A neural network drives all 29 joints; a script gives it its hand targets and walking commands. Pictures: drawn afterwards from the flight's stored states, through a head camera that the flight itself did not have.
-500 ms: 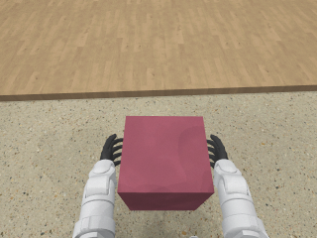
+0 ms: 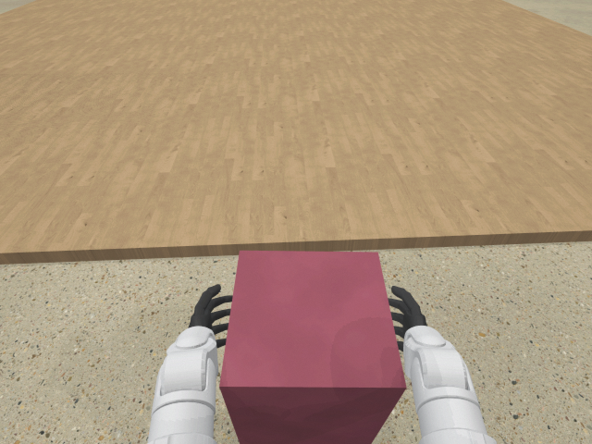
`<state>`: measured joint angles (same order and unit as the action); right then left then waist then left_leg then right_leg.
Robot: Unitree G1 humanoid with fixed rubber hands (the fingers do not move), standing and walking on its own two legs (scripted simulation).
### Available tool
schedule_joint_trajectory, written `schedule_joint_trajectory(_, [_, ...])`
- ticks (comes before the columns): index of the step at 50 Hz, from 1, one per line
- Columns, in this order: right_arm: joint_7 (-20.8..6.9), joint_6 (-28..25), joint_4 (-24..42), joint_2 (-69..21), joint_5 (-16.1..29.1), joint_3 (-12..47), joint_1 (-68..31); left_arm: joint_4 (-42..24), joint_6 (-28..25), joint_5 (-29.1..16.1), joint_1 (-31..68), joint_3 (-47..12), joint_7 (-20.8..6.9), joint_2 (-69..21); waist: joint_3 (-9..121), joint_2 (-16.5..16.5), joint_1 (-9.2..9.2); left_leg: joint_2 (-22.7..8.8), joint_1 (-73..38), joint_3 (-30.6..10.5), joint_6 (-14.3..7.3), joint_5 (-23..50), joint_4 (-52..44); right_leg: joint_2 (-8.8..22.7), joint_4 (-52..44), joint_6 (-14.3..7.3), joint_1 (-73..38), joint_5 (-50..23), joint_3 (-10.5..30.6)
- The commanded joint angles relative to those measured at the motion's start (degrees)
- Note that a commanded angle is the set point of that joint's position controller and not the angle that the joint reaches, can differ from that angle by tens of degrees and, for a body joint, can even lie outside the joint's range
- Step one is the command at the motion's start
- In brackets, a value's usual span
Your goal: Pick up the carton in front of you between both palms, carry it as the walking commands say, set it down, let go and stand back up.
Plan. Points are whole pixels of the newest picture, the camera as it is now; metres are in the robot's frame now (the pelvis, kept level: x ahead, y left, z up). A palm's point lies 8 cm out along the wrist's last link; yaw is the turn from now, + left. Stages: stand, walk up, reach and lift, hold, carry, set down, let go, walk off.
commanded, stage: reach and lift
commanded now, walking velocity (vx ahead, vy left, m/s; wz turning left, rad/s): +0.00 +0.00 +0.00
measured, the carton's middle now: (307, 351) +0.31 +0.00 -0.04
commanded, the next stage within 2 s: hold in 0.80 s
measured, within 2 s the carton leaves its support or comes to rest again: neither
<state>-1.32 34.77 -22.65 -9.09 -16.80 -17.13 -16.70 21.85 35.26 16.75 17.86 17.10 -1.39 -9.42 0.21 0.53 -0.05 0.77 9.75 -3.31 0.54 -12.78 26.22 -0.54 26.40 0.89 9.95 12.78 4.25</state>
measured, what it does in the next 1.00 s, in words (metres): stands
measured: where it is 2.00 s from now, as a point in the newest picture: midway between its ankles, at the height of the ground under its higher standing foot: outside the picture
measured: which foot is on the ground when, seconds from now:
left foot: down 0.00-1.00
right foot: down 0.00-1.00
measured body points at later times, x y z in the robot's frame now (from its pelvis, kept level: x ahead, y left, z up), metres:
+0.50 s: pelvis +0.01 +0.00 +0.00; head -0.01 +0.00 +0.45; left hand +0.32 +0.15 +0.03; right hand +0.31 -0.15 +0.02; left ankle +0.02 +0.13 -0.74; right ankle +0.02 -0.13 -0.74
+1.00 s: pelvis +0.01 +0.00 +0.01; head -0.02 +0.00 +0.45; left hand +0.31 +0.15 +0.04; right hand +0.30 -0.15 +0.04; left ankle +0.02 +0.13 -0.74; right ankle +0.02 -0.13 -0.74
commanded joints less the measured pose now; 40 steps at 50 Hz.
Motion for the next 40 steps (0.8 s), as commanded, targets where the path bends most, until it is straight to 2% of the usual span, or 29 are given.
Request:
schedule_joint_trajectory(1, [-13.30,-1.86,0.63,-54.09,11.25,30.21,-32.04,1.09,-1.58,-10.75,29.07,-30.22,-12.75,-54.59,10.58,-0.25,-0.20,4.12,-2.11,-0.70,-0.91,1.76,-4.20,-4.47,-4.69,-1.42,-1.87,0.14,-0.15])
schedule_joint_trajectory(6, [-12.65,-1.41,2.11,-53.75,12.10,31.40,-32.62,1.38,-1.37,-10.94,30.28,-30.15,-12.55,-54.78,13.95,-1.25,0.51,4.54,-4.98,0.20,-0.56,4.96,-3.67,-4.42,-4.88,-1.03,-4.09,-3.67,-0.09])
schedule_joint_trajectory(7, [-12.86,-1.27,2.44,-54.16,12.00,32.15,-33.14,-0.31,-1.45,-11.78,29.12,-31.39,-12.42,-55.37,14.26,1.54,-0.88,4.46,-3.35,-0.77,-0.77,5.48,-4.38,-5.43,-4.09,-0.52,-6.17,-4.34,-1.05])
schedule_joint_trajectory(8, [-12.91,-1.38,4.88,-52.63,12.48,32.64,-33.85,0.80,-1.27,-12.45,29.80,-30.38,-12.44,-56.32,14.90,-0.91,1.17,4.33,-4.72,-0.69,-0.52,6.19,-4.24,-4.47,-4.62,-1.17,-4.82,-4.11,-0.61])
schedule_joint_trajectory(9, [-12.94,-0.92,4.80,-54.00,12.88,33.82,-32.52,-0.04,-1.08,-12.30,28.60,-31.58,-12.22,-55.93,14.77,-0.58,-0.25,4.33,-6.23,-0.12,-0.72,4.61,-4.53,-4.58,-4.72,-0.83,-3.87,-3.03,-0.90])
schedule_joint_trajectory(10, [-12.76,-0.79,3.81,-52.86,12.31,31.97,-30.94,0.72,-0.47,-12.43,28.07,-31.88,-12.11,-55.37,12.51,0.09,1.53,4.06,-5.65,-0.89,-0.50,5.58,-4.99,-4.95,-5.01,-1.16,-4.27,-4.22,-0.64])
schedule_joint_trajectory(12, [-12.96,-0.57,4.14,-52.62,12.61,32.51,-29.01,-0.48,-0.33,-11.78,24.91,-31.23,-11.86,-54.61,12.85,-1.04,-0.05,4.20,-5.81,-1.06,-0.31,9.30,-5.31,-5.22,-5.30,-0.98,-4.84,-7.01,-0.44])
schedule_joint_trajectory(13, [-12.95,-0.50,6.46,-52.13,12.54,33.00,-29.22,-2.36,-0.35,-12.23,24.91,-32.61,-11.73,-55.47,13.67,-1.29,0.75,4.26,-5.18,-1.21,-0.30,9.61,-5.84,-5.63,-4.92,-0.90,-6.89,-8.07,-0.63])
schedule_joint_trajectory(14, [-12.85,-0.36,5.64,-52.30,13.86,33.17,-29.19,-2.73,-0.26,-12.14,25.64,-32.28,-11.57,-54.06,14.26,-0.90,-1.28,4.84,-7.12,-0.30,-0.18,10.88,-4.88,-4.61,-5.91,-0.59,-6.23,-7.97,-0.53])
schedule_joint_trajectory(15, [-12.83,-0.19,4.84,-52.62,12.16,32.55,-29.33,-3.36,-0.37,-11.91,27.63,-32.20,-11.49,-54.32,14.41,-2.15,-0.41,4.36,-7.06,-0.71,-0.39,8.73,-5.68,-4.95,-5.09,-0.99,-6.29,-7.84,-0.93])
schedule_joint_trajectory(16, [-12.85,-0.01,5.79,-52.40,12.84,32.86,-30.10,-2.48,0.13,-11.39,25.13,-31.15,-11.49,-54.24,12.93,-0.45,-1.41,4.41,-7.25,-0.55,-0.39,9.28,-5.58,-5.17,-5.75,-0.61,-5.12,-6.25,-1.02])
schedule_joint_trajectory(18, [-12.63,0.73,6.37,-51.38,12.94,33.82,-26.98,-3.46,0.31,-12.99,23.84,-32.85,-11.79,-54.53,13.38,0.30,0.71,4.66,-8.62,-0.34,-0.14,11.43,-5.43,-4.94,-6.48,-0.77,-5.23,-8.97,-0.90])
schedule_joint_trajectory(19, [-12.54,0.56,6.66,-51.14,12.48,32.77,-26.88,-3.71,0.64,-12.47,23.74,-32.51,-11.70,-53.85,12.43,-1.63,0.25,4.74,-9.20,0.02,-0.28,11.88,-5.83,-4.86,-6.35,-0.56,-4.04,-9.72,-0.66])
schedule_joint_trajectory(20, [-12.50,0.62,6.73,-51.57,12.71,33.03,-26.32,-5.58,0.26,-13.27,24.50,-33.43,-11.58,-53.96,14.18,-0.47,-0.22,4.46,-8.68,-0.79,-0.36,13.76,-5.64,-5.08,-5.96,-0.59,-5.92,-11.21,-0.36])
schedule_joint_trajectory(21, [-12.76,0.37,7.50,-50.70,12.12,33.01,-25.34,-4.85,0.71,-13.77,23.82,-33.20,-11.63,-54.58,14.24,-0.73,1.81,4.72,-8.83,-0.99,0.49,12.87,-5.57,-5.27,-6.10,-1.20,-7.17,-10.24,-0.61])
schedule_joint_trajectory(22, [-13.01,0.67,7.57,-51.48,12.96,33.75,-24.98,-6.05,0.65,-13.16,23.06,-33.86,-11.57,-53.72,13.65,-0.92,0.30,4.92,-10.22,-0.92,-0.13,14.01,-6.08,-5.04,-6.51,-0.52,-5.14,-12.35,-0.30])
schedule_joint_trajectory(24, [-12.21,1.02,9.69,-51.43,14.03,34.23,-24.24,-4.82,1.15,-14.23,22.60,-33.79,-11.77,-53.29,13.80,-1.03,1.74,4.73,-9.45,-0.42,0.07,12.74,-5.76,-4.92,-6.59,-0.74,-7.11,-10.88,-0.60])
schedule_joint_trajectory(26, [-12.45,1.42,11.07,-50.77,14.37,35.23,-26.52,-3.90,1.37,-13.08,20.76,-32.13,-11.27,-54.22,13.35,-1.51,-0.53,4.93,-7.47,-0.70,-0.20,12.11,-5.98,-4.61,-6.35,-0.66,-8.25,-10.96,-0.30])
schedule_joint_trajectory(27, [-12.53,1.53,10.23,-50.87,13.96,35.43,-26.88,-6.06,1.41,-13.79,21.74,-33.59,-11.37,-53.93,12.70,1.56,-0.50,5.03,-6.70,-0.98,-0.04,13.98,-6.27,-5.67,-6.88,-0.12,-9.54,-11.78,-0.89])
schedule_joint_trajectory(29, [-12.21,2.03,11.38,-50.86,14.89,35.99,-24.02,-8.04,1.75,-14.19,21.34,-34.86,-11.46,-53.45,13.40,-1.30,0.46,5.21,-8.83,-0.65,0.08,15.08,-5.72,-4.46,-7.16,-0.52,-8.34,-13.47,-0.22])
schedule_joint_trajectory(30, [-11.83,2.45,12.24,-51.86,15.02,36.80,-23.97,-7.28,1.79,-14.37,20.00,-34.04,-11.47,-53.66,13.91,0.97,-1.17,5.02,-8.63,-1.02,-0.66,15.40,-6.03,-4.90,-6.62,0.02,-9.53,-15.17,0.23])
schedule_joint_trajectory(31, [-11.76,2.64,11.37,-50.58,14.24,35.05,-22.29,-8.26,2.10,-14.32,19.93,-35.00,-11.35,-52.70,13.37,0.22,1.49,4.84,-9.31,-1.21,-0.13,15.51,-5.97,-4.83,-7.23,-0.46,-9.29,-14.24,0.15])
schedule_joint_trajectory(32, [-11.92,2.64,12.94,-50.97,14.61,36.28,-23.09,-9.51,2.23,-13.66,18.81,-34.71,-11.22,-51.40,12.47,0.89,-0.15,4.83,-9.27,-0.69,-0.06,15.46,-6.14,-5.02,-6.94,-0.19,-8.29,-14.46,-0.48])
schedule_joint_trajectory(33, [-11.79,2.70,11.48,-50.57,14.28,34.97,-22.89,-7.69,2.53,-14.27,20.49,-34.27,-11.13,-51.80,12.09,-1.01,0.93,5.01,-8.47,-0.85,-0.33,14.79,-6.33,-4.73,-6.61,-0.33,-8.98,-15.40,0.69])
schedule_joint_trajectory(34, [-11.89,2.86,10.84,-50.56,13.97,35.83,-22.16,-9.46,2.48,-13.76,19.10,-35.21,-11.23,-51.72,12.52,0.18,-0.88,5.01,-9.55,-0.87,-0.43,16.34,-6.29,-4.93,-7.65,-0.11,-8.75,-14.65,-0.13])
schedule_joint_trajectory(36, [-11.79,3.12,11.99,-50.77,15.15,35.70,-22.07,-9.58,2.71,-14.76,19.84,-35.36,-11.20,-51.56,12.52,-0.37,0.58,4.73,-9.01,-0.91,-0.43,15.37,-6.60,-4.85,-7.32,-0.39,-9.10,-14.14,0.40])
schedule_joint_trajectory(37, [-11.76,3.48,12.52,-50.72,14.81,36.82,-22.49,-9.69,2.89,-13.72,18.49,-34.00,-11.18,-51.54,12.19,0.29,-1.59,5.51,-9.06,-0.54,-0.41,15.95,-6.30,-4.49,-7.39,0.09,-9.61,-15.62,-0.03])
schedule_joint_trajectory(38, [-11.79,3.22,12.69,-50.34,15.28,36.60,-22.70,-9.93,2.97,-14.72,20.99,-34.80,-11.27,-51.33,11.85,0.08,0.12,5.29,-9.33,-0.64,-0.44,15.24,-6.17,-4.70,-7.14,-0.20,-8.36,-14.75,0.36])
schedule_joint_trajectory(40, [-11.69,3.58,13.57,-50.97,16.10,37.65,-22.48,-10.76,3.48,-14.84,17.74,-36.53,-11.31,-52.59,12.51,0.18,-0.74,5.14,-9.18,-1.01,-0.55,15.64,-6.36,-4.71,-7.64,-0.35,-10.11,-14.67,0.46])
